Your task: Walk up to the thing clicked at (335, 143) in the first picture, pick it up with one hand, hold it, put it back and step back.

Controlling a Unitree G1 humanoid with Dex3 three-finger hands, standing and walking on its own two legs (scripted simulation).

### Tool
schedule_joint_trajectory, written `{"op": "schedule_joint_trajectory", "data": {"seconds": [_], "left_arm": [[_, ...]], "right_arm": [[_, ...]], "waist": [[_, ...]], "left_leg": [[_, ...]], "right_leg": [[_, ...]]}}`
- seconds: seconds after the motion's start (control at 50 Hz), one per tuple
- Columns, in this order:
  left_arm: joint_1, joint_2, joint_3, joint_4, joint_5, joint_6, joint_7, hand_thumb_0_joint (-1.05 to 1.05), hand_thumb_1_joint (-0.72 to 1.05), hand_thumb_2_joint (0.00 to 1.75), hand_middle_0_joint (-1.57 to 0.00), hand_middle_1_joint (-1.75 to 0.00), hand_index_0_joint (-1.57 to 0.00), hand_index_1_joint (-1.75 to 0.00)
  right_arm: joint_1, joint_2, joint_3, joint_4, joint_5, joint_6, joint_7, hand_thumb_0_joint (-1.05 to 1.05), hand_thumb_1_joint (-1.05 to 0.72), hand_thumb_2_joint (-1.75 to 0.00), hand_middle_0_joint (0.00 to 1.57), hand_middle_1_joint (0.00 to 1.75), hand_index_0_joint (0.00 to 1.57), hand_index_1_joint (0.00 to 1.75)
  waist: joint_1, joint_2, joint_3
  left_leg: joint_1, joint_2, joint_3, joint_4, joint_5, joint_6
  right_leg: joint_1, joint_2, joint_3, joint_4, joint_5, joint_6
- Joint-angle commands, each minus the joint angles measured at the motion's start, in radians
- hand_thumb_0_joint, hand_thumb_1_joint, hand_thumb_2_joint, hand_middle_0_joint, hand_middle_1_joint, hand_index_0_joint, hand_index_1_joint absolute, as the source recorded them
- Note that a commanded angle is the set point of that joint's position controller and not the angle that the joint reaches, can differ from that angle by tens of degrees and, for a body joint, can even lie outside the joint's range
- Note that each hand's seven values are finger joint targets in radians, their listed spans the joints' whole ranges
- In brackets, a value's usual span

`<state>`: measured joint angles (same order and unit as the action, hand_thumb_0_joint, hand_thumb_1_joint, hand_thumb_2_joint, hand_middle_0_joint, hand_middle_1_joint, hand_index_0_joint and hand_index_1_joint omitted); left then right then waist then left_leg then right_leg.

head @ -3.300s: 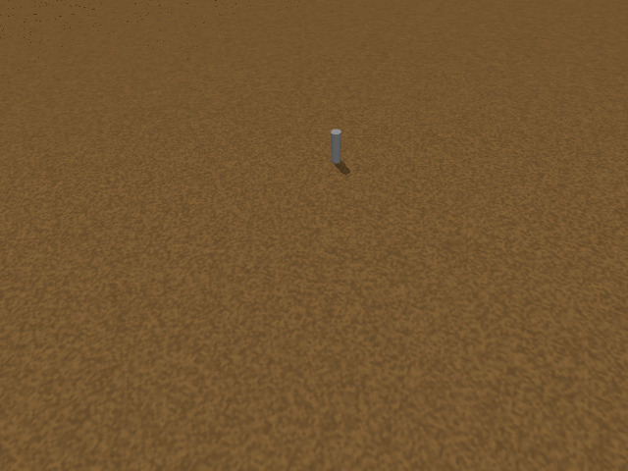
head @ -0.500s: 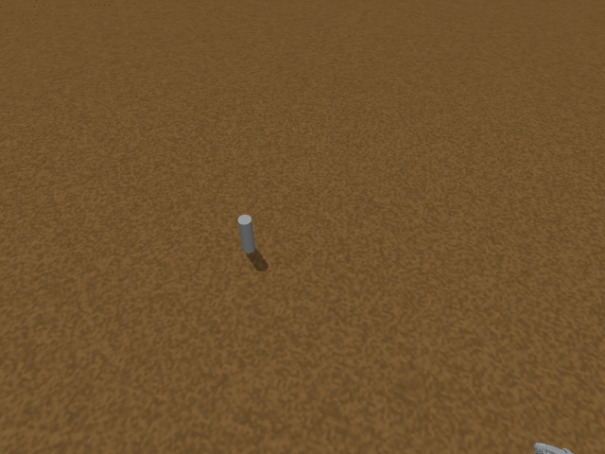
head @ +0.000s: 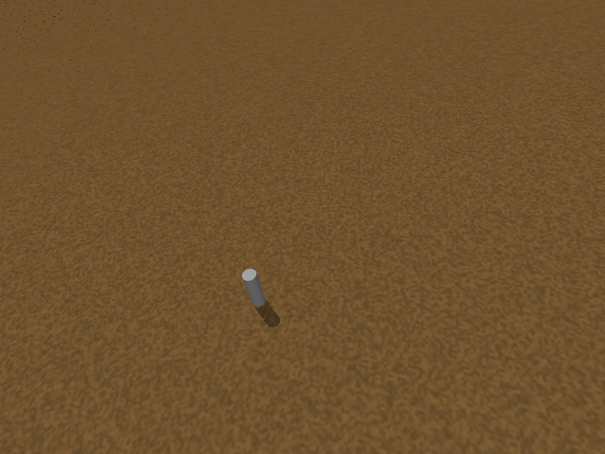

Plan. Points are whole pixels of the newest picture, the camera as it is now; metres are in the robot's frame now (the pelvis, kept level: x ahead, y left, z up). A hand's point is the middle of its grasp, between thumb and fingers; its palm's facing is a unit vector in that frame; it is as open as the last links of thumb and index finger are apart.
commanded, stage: walk up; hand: left
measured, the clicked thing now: (254, 288) +0.83 +0.30 -0.68
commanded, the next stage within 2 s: none
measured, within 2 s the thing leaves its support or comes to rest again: neither
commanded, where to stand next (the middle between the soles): +0.43 +0.06 m, yaw -1 degrees
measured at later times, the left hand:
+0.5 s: hand (126, 419) +0.24 +0.34 -0.15, palm faces -0.07 -0.94 -0.33, open 7.4 cm
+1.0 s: hand (158, 329) +0.39 +0.33 -0.15, palm faces -0.04 -0.91 -0.40, open 7.4 cm
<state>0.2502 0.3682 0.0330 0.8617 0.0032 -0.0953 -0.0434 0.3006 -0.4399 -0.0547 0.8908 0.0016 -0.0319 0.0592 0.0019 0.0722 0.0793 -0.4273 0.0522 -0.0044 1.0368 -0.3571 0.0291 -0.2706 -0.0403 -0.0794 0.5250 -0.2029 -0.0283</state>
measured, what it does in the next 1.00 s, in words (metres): walks ahead: left foot, then right foot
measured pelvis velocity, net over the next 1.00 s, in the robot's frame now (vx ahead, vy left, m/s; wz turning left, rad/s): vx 0.31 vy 0.06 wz -0.02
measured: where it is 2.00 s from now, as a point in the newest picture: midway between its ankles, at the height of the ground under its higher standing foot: (322, 431)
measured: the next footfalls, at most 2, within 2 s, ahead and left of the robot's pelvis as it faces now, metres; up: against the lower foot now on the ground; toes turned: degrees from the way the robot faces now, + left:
left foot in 0.24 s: +0.22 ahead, +0.17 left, +0.00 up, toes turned +5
right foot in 0.70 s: +0.39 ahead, -0.07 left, +0.00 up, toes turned -4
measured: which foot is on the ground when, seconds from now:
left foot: up 0.00-0.22, down 0.24-0.72, up 0.74-0.98, down 1.00-1.00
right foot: down 0.00-0.26, up 0.28-0.68, down 0.70-1.00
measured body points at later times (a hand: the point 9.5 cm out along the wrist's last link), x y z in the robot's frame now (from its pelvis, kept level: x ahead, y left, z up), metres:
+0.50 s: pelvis +0.18 +0.07 +0.01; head +0.20 +0.09 +0.45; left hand +0.24 +0.39 -0.12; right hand +0.22 -0.26 -0.09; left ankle +0.18 +0.16 -0.73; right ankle +0.24 -0.09 -0.68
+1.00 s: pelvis +0.31 +0.06 -0.01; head +0.33 +0.05 +0.43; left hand +0.40 +0.38 -0.12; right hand +0.38 -0.27 -0.13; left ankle +0.38 +0.19 -0.73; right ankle +0.35 -0.07 -0.73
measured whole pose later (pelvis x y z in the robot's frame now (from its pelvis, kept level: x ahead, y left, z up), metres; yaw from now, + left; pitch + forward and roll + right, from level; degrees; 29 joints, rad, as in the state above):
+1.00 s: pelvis +0.31 +0.06 -0.01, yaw -1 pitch -3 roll +0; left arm 0.23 0.40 0.02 0.88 0.01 -0.03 -0.01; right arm 0.25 -0.42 -0.05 0.91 0.00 -0.03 0.02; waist 0.01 0.03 0.10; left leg -0.37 0.05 0.02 0.65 -0.24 0.01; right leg -0.33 -0.04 -0.04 0.68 -0.30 0.01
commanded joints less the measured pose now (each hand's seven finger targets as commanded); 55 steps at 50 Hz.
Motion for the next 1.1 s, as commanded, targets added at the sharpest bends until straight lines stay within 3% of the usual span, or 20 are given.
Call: {"op": "schedule_joint_trajectory", "data": {"seconds": [0.0,0.14,0.2,0.22,0.24,0.26,0.3,0.36,0.52,0.64,0.66,0.68,0.7,0.72,0.82,0.9,0.96,1.0,1.02,1.08], "left_arm": [[0.027,0.318,0.098,-0.068,0.008,-0.019,0.015,0.00,0.90,0.90,-0.20,-0.30,-0.20,-0.30],[0.048,0.338,0.096,-0.070,0.005,-0.010,0.008,0.00,0.90,0.90,-0.20,-0.30,-0.20,-0.30],[0.013,0.294,0.071,-0.075,0.011,0.002,0.011,0.00,0.90,0.90,-0.20,-0.30,-0.20,-0.30],[0.045,0.228,0.049,-0.081,0.014,0.005,0.010,0.00,0.90,0.90,-0.20,-0.30,-0.20,-0.30],[0.072,0.180,0.037,-0.082,-0.008,0.010,0.012,0.00,0.90,0.90,-0.20,-0.30,-0.20,-0.30],[0.045,0.285,0.063,-0.056,0.002,0.016,0.032,0.00,0.90,0.90,-0.20,-0.30,-0.20,-0.30],[0.091,0.288,0.055,-0.017,-0.011,0.016,0.029,0.00,0.90,0.90,-0.20,-0.30,-0.20,-0.30],[0.138,0.268,0.058,0.020,-0.008,0.023,0.016,0.00,0.90,0.90,-0.20,-0.30,-0.20,-0.30],[-0.022,0.213,0.057,-0.050,0.005,0.028,-0.011,0.00,0.90,0.90,-0.20,-0.30,-0.20,-0.30],[0.078,0.227,0.077,-0.013,0.004,0.010,0.003,0.00,0.90,0.90,-0.20,-0.30,-0.20,-0.30],[0.148,0.261,0.091,0.000,0.008,0.001,0.012,0.00,0.90,0.90,-0.20,-0.30,-0.20,-0.30],[0.194,0.346,0.117,-0.003,0.018,-0.008,0.029,0.00,0.90,0.90,-0.20,-0.30,-0.20,-0.30],[0.187,0.392,0.117,-0.018,0.002,-0.003,0.030,0.00,0.90,0.90,-0.20,-0.30,-0.20,-0.30],[0.146,0.373,0.108,-0.032,-0.008,0.001,0.031,0.00,0.90,0.90,-0.20,-0.30,-0.20,-0.30],[-0.009,0.290,0.072,-0.064,0.008,0.013,0.041,0.00,0.90,0.90,-0.20,-0.30,-0.20,-0.30],[-0.042,0.264,0.055,-0.055,0.012,0.031,0.049,0.00,0.90,0.90,-0.20,-0.30,-0.20,-0.30],[-0.089,0.229,0.031,-0.052,-0.008,0.063,0.048,0.00,0.90,0.90,-0.20,-0.30,-0.20,-0.30],[-0.037,0.178,0.020,-0.037,-0.025,0.084,0.049,0.00,0.90,0.90,-0.20,-0.30,-0.20,-0.30],[-0.019,0.229,0.036,0.015,-0.023,0.096,0.057,0.00,0.90,0.90,-0.20,-0.30,-0.20,-0.30],[-0.013,0.223,0.037,0.071,-0.010,0.085,0.051,0.00,0.90,0.90,-0.20,-0.30,-0.20,-0.30]], "right_arm": [[0.041,-0.166,-0.061,-0.054,-0.019,-0.016,0.011,0.00,-0.90,-0.90,0.20,0.30,0.20,0.30],[-0.061,-0.155,-0.070,-0.077,-0.024,-0.038,0.024,0.00,-0.90,-0.90,0.20,0.30,0.20,0.30],[0.094,-0.194,-0.090,-0.023,-0.029,-0.051,0.006,0.00,-0.90,-0.90,0.20,0.30,0.20,0.30],[0.199,-0.255,-0.108,0.001,-0.031,-0.060,-0.008,0.00,-0.90,-0.90,0.20,0.30,0.20,0.30],[0.208,-0.339,-0.123,-0.030,-0.032,-0.069,-0.016,0.00,-0.90,-0.90,0.20,0.30,0.20,0.30],[0.170,-0.351,-0.124,-0.045,-0.004,-0.063,-0.015,0.00,-0.90,-0.90,0.20,0.30,0.20,0.30],[0.058,-0.261,-0.090,-0.077,-0.002,-0.065,-0.027,0.00,-0.90,-0.90,0.20,0.30,0.20,0.30],[0.038,-0.227,-0.074,-0.077,-0.003,-0.074,-0.033,0.00,-0.90,-0.90,0.20,0.30,0.20,0.30],[0.083,-0.227,-0.072,-0.103,-0.007,-0.066,-0.033,0.00,-0.90,-0.90,0.20,0.30,0.20,0.30],[0.024,-0.206,-0.060,-0.145,-0.003,-0.043,-0.033,0.00,-0.90,-0.90,0.20,0.30,0.20,0.30],[0.053,-0.165,-0.043,-0.146,-0.002,-0.042,-0.032,0.00,-0.90,-0.90,0.20,0.30,0.20,0.30],[0.104,-0.089,-0.015,-0.154,0.001,-0.043,-0.036,0.00,-0.90,-0.90,0.20,0.30,0.20,0.30],[0.082,-0.154,-0.034,-0.147,0.001,-0.033,-0.044,0.00,-0.90,-0.90,0.20,0.30,0.20,0.30],[0.051,-0.196,-0.050,-0.122,-0.013,-0.021,-0.055,0.00,-0.90,-0.90,0.20,0.30,0.20,0.30],[0.117,-0.151,-0.043,-0.037,-0.007,-0.008,-0.039,0.00,-0.90,-0.90,0.20,0.30,0.20,0.30],[0.056,-0.113,-0.032,-0.008,-0.006,-0.007,-0.050,0.00,-0.90,-0.90,0.20,0.30,0.20,0.30],[0.034,-0.146,-0.043,0.014,-0.015,-0.018,-0.067,0.00,-0.90,-0.90,0.20,0.30,0.20,0.30],[-0.057,-0.251,-0.051,-0.021,-0.020,-0.030,-0.074,0.00,-0.90,-0.90,0.20,0.30,0.20,0.30],[-0.109,-0.277,-0.053,-0.019,-0.009,-0.027,-0.071,0.00,-0.90,-0.90,0.20,0.30,0.20,0.30],[-0.199,-0.214,-0.026,0.000,-0.010,-0.014,-0.072,0.00,-0.90,-0.90,0.20,0.30,0.20,0.30]], "waist": [[0.016,-0.248,-0.010],[0.028,-0.203,-0.009],[-0.076,-0.082,-0.059],[-0.126,0.139,-0.103],[-0.115,0.282,-0.091],[-0.101,0.144,-0.047],[-0.028,0.009,-0.016],[-0.007,0.086,-0.036],[-0.048,0.053,-0.008],[0.037,-0.034,-0.053],[0.068,-0.142,-0.110],[0.078,-0.340,-0.170],[0.085,-0.330,-0.133],[0.066,-0.216,-0.065],[-0.014,-0.243,-0.031],[0.000,-0.255,-0.095],[-0.033,-0.168,-0.100],[0.014,0.038,-0.099],[0.013,0.077,-0.082],[0.045,0.063,-0.087]], "left_leg": [[-0.085,0.048,0.010,-0.179,0.051,-0.029],[0.051,0.027,0.059,-0.422,0.129,-0.026],[0.359,-0.014,0.075,-0.468,0.074,0.001],[0.490,0.080,-0.114,-0.610,-0.147,0.047],[0.529,0.330,-0.608,-0.832,-0.306,0.136],[0.418,0.398,-0.689,-0.837,-0.297,0.223],[0.345,0.285,-0.395,-0.779,-0.032,0.174],[0.298,0.220,-0.182,-0.756,0.238,0.160],[0.317,0.190,-0.071,-0.733,0.370,0.187],[0.148,0.159,-0.033,-0.508,0.282,0.125],[0.104,0.095,0.024,-0.313,0.288,0.099],[-0.037,0.011,0.080,-0.049,0.106,0.042],[-0.183,-0.078,0.055,0.063,-0.198,0.022],[-0.181,-0.016,-0.031,0.121,-0.226,0.012],[-0.010,0.016,0.012,-0.097,-0.071,-0.011],[0.138,-0.008,0.056,-0.321,0.059,-0.031],[0.302,-0.012,0.025,-0.467,0.259,-0.010],[0.164,0.258,-0.344,-0.666,0.210,0.105],[0.057,0.296,-0.379,-0.687,0.135,0.182],[0.042,0.164,-0.193,-0.592,0.171,0.085]], "right_leg": [[0.015,-0.220,0.222,-0.324,-0.255,-0.194],[-0.021,-0.218,0.182,-0.251,-0.299,-0.176],[-0.201,-0.164,0.114,-0.012,-0.270,-0.120],[-0.300,-0.084,0.034,0.323,-0.159,-0.076],[-0.507,0.085,0.012,0.561,-0.294,-0.018],[-0.485,0.022,0.135,0.644,-0.339,-0.032],[-0.414,-0.026,0.189,0.621,-0.194,-0.025],[-0.308,-0.056,0.138,0.516,-0.120,0.002],[-0.254,-0.048,0.043,0.201,-0.001,0.014],[0.131,0.024,0.022,0.000,0.045,-0.014],[0.265,0.010,0.061,-0.074,-0.006,-0.036],[0.367,-0.230,0.400,-0.139,-0.045,-0.100],[0.361,-0.388,0.704,-0.245,-0.089,-0.241],[0.231,-0.408,0.696,-0.236,-0.095,-0.281],[-0.010,-0.186,0.230,-0.178,0.094,-0.190],[-0.062,-0.173,0.163,-0.051,0.278,-0.171],[-0.212,-0.146,0.162,0.068,0.124,-0.095],[-0.158,0.012,0.081,0.221,-0.148,-0.001],[-0.053,0.007,0.089,0.287,-0.301,-0.002],[0.034,-0.019,0.095,0.092,-0.100,-0.017]]}}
